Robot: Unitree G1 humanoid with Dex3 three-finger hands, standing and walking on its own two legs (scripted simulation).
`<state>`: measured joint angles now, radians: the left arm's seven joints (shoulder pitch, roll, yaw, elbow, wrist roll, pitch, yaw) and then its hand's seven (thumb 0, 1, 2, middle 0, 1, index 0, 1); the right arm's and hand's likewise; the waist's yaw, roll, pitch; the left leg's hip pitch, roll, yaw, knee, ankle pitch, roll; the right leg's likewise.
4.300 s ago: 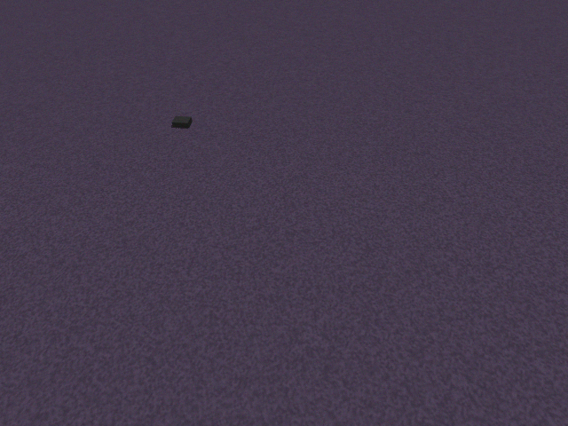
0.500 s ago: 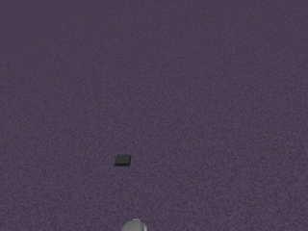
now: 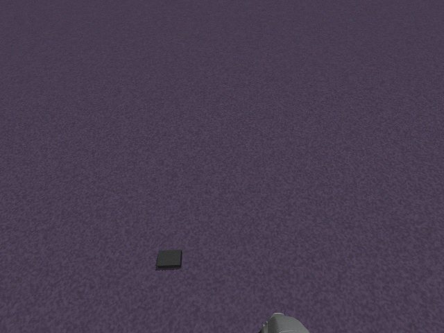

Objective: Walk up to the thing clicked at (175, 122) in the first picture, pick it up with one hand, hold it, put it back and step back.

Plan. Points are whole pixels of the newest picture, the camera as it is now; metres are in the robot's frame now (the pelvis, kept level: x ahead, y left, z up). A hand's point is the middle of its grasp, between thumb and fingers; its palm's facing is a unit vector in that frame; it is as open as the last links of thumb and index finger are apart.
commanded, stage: walk up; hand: left
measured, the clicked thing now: (170, 258) +0.55 +0.26 -0.74
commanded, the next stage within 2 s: stand in 1.58 s
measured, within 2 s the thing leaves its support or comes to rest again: neither
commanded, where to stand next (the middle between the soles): +0.17 +0.02 m, yaw +0 degrees
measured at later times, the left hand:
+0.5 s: hand out of the picture +0.16 +0.33 -0.17, palm faces -0.02 -0.92 -0.39, open 7.3 cm
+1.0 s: hand out of the picture +0.16 +0.30 -0.15, palm faces -0.01 -0.94 -0.34, open 7.3 cm
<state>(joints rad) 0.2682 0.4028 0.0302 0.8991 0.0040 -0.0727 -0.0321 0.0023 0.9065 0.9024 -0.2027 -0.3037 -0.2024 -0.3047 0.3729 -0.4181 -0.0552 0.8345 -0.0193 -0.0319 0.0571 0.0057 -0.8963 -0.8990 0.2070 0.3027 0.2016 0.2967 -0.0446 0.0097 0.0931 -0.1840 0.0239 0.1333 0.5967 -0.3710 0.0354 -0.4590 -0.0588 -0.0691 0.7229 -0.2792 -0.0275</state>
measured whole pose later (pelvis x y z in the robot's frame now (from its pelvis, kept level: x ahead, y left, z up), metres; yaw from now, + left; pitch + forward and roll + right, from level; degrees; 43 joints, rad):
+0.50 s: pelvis +0.08 +0.05 -0.02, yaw -1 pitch -3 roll +0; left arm 0.19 0.42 0.03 0.97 0.00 0.01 0.00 0.00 0.91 0.90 -0.20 -0.30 -0.20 -0.30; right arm 0.16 -0.39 -0.02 0.95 -0.01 -0.01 0.00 0.01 -0.90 -0.90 0.21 0.30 0.20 0.30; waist 0.01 -0.02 0.09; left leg -0.41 0.06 0.01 0.77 -0.31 -0.02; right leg -0.35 -0.05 0.00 0.78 -0.37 0.00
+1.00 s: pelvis +0.09 +0.04 +0.01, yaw -1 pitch -2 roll +0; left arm 0.09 0.36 0.00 1.13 0.00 0.01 -0.02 0.00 0.91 0.90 -0.20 -0.30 -0.20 -0.30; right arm 0.02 -0.37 0.00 1.12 0.00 -0.02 0.00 0.00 -0.90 -0.90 0.21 0.30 0.20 0.30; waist 0.02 0.01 0.07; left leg -0.26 0.06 0.02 0.48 -0.18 -0.04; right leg -0.21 -0.04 -0.01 0.50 -0.25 0.03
